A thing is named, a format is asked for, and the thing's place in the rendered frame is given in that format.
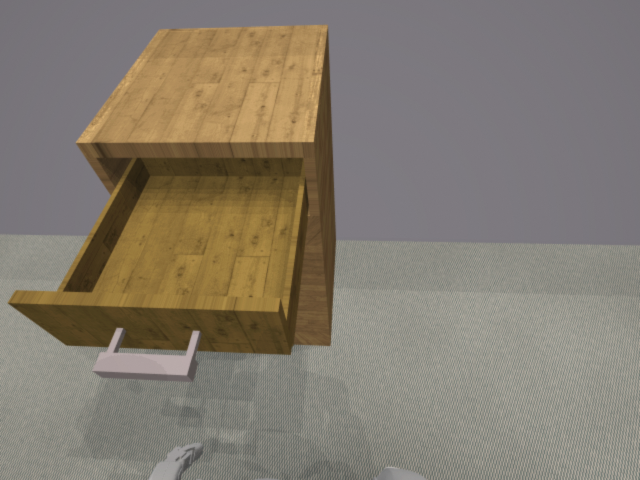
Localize cabinet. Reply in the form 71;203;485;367
76;25;336;346

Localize left robot hand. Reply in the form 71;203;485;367
148;443;203;480

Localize drawer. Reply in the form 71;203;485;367
8;158;309;355

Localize handle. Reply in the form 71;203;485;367
92;328;202;382

